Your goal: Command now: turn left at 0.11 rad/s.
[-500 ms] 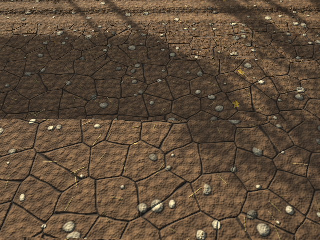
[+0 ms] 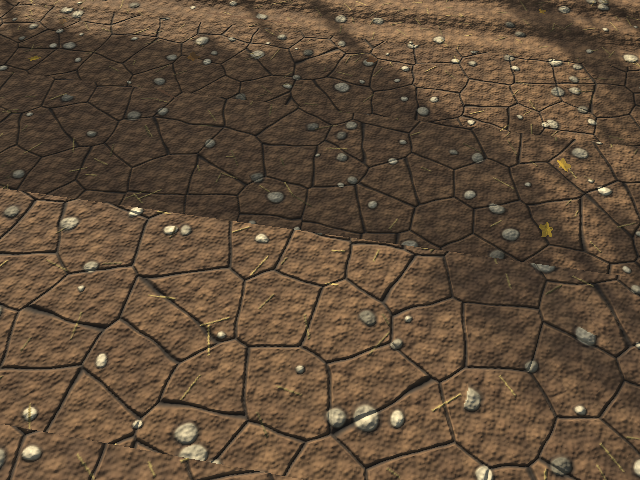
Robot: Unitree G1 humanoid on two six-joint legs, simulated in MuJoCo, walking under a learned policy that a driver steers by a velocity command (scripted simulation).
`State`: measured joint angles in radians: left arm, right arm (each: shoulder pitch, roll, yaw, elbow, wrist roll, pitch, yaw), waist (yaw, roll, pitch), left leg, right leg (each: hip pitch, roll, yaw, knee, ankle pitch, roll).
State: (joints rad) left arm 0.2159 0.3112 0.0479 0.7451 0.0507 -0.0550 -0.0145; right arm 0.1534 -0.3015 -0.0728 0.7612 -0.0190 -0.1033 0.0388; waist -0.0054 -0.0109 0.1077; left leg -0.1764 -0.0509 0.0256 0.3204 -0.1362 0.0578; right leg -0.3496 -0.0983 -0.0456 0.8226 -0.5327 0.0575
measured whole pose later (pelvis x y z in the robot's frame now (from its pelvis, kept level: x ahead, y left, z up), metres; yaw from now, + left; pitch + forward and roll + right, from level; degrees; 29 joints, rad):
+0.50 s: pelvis +0.07 -0.04 -0.01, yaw +1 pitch -2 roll +0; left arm 0.27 0.32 0.02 0.80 0.07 -0.14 -0.02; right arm 0.28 -0.29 -0.06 0.79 -0.07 -0.07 0.04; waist 0.00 0.01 0.07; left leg -0.18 -0.01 -0.08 0.68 -0.41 0.09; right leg -0.10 0.02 -0.08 0.45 -0.32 -0.06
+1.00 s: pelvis +0.30 -0.01 -0.02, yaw +0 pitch -1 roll +2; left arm 0.24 0.28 -0.01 0.86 0.10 -0.09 -0.05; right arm 0.37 -0.22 -0.02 0.89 -0.07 -0.11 0.03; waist -0.03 -0.03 0.04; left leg -0.28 -0.08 0.05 0.60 -0.32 0.09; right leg -0.56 -0.04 0.07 1.23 -0.35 -0.08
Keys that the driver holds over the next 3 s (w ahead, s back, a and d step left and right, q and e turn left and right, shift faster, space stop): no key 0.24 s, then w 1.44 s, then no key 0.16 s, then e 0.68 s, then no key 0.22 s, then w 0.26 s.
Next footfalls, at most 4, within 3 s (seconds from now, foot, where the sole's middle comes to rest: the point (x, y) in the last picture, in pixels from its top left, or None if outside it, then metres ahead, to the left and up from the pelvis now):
0.14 right None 0.07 -0.14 -0.78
0.82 left None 0.34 0.08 -0.78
1.34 right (401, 407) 0.65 -0.17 -0.97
1.76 left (310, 294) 0.98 0.05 -0.97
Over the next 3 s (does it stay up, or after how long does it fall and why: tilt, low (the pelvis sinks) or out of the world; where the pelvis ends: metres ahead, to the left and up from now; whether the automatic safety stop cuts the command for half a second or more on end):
stays up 0.97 -0.10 -0.20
